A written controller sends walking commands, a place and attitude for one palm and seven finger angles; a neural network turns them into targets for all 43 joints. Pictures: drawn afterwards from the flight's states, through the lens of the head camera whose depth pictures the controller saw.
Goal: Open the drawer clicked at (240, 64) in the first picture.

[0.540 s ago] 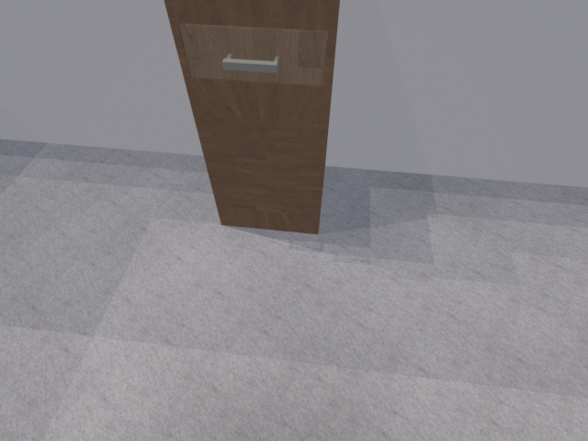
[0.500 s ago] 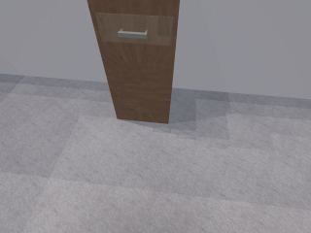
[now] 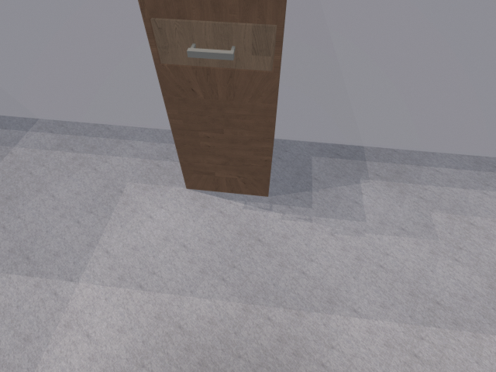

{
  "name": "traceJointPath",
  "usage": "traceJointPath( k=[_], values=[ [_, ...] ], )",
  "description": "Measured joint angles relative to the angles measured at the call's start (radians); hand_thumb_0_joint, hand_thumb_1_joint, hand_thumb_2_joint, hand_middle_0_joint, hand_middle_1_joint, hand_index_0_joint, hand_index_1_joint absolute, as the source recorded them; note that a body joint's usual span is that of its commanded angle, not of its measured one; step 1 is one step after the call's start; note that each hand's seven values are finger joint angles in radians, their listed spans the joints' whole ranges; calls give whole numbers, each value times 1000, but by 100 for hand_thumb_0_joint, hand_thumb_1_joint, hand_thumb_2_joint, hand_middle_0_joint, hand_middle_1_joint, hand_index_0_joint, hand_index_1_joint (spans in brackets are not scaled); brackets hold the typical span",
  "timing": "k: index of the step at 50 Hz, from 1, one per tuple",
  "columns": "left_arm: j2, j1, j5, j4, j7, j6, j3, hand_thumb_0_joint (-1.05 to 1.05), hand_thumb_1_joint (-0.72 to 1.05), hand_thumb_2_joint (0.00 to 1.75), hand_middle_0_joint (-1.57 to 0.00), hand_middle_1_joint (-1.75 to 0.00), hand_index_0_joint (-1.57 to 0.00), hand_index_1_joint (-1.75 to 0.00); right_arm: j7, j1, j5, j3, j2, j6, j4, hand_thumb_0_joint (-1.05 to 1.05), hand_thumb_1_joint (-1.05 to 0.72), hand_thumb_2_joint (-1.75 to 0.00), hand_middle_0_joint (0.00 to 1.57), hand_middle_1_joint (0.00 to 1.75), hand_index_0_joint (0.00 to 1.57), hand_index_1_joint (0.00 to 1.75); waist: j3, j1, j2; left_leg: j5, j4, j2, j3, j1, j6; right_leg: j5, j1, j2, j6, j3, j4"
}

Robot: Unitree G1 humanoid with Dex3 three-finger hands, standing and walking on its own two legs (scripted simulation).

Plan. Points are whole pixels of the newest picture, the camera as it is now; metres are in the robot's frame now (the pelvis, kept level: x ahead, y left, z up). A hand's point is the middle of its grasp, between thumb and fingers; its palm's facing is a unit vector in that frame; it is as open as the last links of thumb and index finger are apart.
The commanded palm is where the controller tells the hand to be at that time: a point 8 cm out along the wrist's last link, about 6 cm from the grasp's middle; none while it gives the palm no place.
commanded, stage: look at it before walking up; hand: left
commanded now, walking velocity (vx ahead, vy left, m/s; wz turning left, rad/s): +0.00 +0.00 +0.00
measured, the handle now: (212, 50) +1.01 +0.16 +0.00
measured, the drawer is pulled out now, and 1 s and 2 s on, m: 0.00 0.00 0.00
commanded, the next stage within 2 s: take the last steps up to it in 0.30 s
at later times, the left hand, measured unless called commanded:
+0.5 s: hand out of the picture +0.09 +0.24 -0.16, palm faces -0.01 -0.94 -0.33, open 7.4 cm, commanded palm none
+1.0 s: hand out of the picture +0.12 +0.16 -0.19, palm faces +0.04 -0.98 -0.21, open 7.4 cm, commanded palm none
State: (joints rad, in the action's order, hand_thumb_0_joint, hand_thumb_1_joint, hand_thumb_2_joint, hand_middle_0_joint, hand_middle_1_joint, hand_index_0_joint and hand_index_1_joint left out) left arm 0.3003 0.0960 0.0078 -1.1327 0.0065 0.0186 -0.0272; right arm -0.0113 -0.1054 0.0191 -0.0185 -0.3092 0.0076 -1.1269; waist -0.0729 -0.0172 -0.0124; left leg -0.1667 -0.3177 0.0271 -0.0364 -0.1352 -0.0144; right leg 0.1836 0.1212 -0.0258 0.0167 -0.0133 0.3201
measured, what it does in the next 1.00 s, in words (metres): walks ahead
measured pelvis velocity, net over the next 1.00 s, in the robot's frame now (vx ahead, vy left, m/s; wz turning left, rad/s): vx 0.10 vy -0.02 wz -0.03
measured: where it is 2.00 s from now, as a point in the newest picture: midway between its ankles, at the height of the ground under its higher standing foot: (254, 322)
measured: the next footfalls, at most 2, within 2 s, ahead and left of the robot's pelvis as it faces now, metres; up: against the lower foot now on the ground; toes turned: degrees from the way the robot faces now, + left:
left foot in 1.24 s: +0.32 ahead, +0.14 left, +0.00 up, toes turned +4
right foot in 1.48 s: +0.35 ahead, -0.14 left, +0.00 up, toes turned -9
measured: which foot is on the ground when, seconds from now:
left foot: down 0.00-0.90, up 0.92-1.00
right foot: down 0.00-1.00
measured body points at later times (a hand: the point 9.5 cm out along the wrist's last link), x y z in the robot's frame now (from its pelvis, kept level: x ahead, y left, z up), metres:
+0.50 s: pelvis +0.01 +0.00 +0.00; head +0.03 -0.01 +0.45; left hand +0.10 +0.29 -0.14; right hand +0.08 -0.29 -0.14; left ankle +0.00 +0.13 -0.75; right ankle -0.01 -0.13 -0.75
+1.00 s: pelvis +0.10 -0.02 -0.02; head +0.14 -0.03 +0.43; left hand +0.12 +0.21 -0.17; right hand +0.02 -0.22 -0.18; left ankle +0.03 +0.11 -0.68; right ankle +0.05 -0.10 -0.75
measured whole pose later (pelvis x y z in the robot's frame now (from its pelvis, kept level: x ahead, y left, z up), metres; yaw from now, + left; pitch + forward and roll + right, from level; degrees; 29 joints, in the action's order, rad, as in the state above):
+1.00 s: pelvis +0.10 -0.02 -0.02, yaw -1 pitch -2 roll +0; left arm 0.14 0.27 0.01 -1.09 0.02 0.06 -0.06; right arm -0.01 -0.35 0.02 -0.04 -0.12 -0.02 -1.20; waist -0.11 -0.01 -0.01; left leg -0.48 -1.05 0.06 -0.07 -0.33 0.00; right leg 0.39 0.14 -0.02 -0.04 -0.13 0.55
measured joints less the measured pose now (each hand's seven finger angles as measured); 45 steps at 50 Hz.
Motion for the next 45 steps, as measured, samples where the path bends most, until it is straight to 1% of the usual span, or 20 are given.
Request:
traceJointPath(
  k=[24,28,32,36,38,40,42,43,44,45],
  values=[
    [11,-5,-2,4,4,2,3,0,90,90,-21,-30,-21,-30,-1,11,1,5,-9,1,0,0,-91,-90,20,30,20,30,12,0,3,-8,13,4,1,19,-6,8,-19,4,-3,-2,-13],
    [-14,24,1,-1,6,-10,5,0,90,90,-20,-30,-21,-30,1,-12,10,6,14,-9,-4,0,-91,-90,20,30,20,30,31,4,2,-46,-36,9,-8,9,-7,41,-6,7,-4,8,31],
    [-51,77,4,-9,-5,-19,2,0,90,90,-20,-30,-20,-30,8,-64,15,8,56,-11,-13,0,-91,-90,20,30,20,30,46,6,5,-108,-106,11,-17,-1,-4,98,6,7,-5,18,98],
    [-87,128,4,-19,-11,-18,-6,0,90,90,-20,-30,-20,-30,7,-118,13,11,106,0,-27,0,-91,-90,20,30,20,30,36,7,19,-166,-165,6,-27,0,1,158,15,1,-1,28,170],
    [-101,148,3,-21,-11,-17,-10,0,90,90,-20,-30,-21,-30,2,-142,11,10,131,9,-32,0,-91,-90,20,30,20,30,25,7,28,-195,-192,2,-35,2,3,193,29,-5,-5,33,225],
    [-115,160,2,-23,-10,-19,-13,0,90,90,-20,-30,-20,-30,-5,-164,13,5,151,18,-35,0,-91,-90,20,30,20,30,10,9,29,-220,-211,5,-48,14,5,205,60,-13,-22,4,315],
    [-128,162,1,-22,-10,-23,-15,0,90,90,-20,-30,-20,-30,-11,-192,17,1,167,25,-35,0,-91,-90,20,30,20,30,-5,4,21,-237,-213,13,-59,33,2,257,92,-14,-36,-35,383],
    [-134,158,0,-19,-10,-24,-16,0,90,90,-20,-30,-20,-30,-13,-207,19,1,173,26,-35,0,-91,-90,20,30,20,30,-13,-2,14,-243,-213,18,-60,41,-2,280,103,-11,-41,-55,383],
    [-138,152,1,-12,-13,-21,-18,0,90,90,-20,-30,-20,-30,-14,-225,18,0,178,26,-37,0,-91,-90,20,30,20,30,-21,-7,5,-253,-223,23,-56,43,-8,265,101,-6,-48,-75,339],
    [-141,145,3,0,-15,-11,-22,0,90,90,-20,-30,-20,-30,-13,-242,15,0,183,24,-42,0,-91,-90,20,30,20,30,-29,-13,-2,-265,-271,29,-49,23,-6,203,91,-3,-56,-88,297]
  ],
)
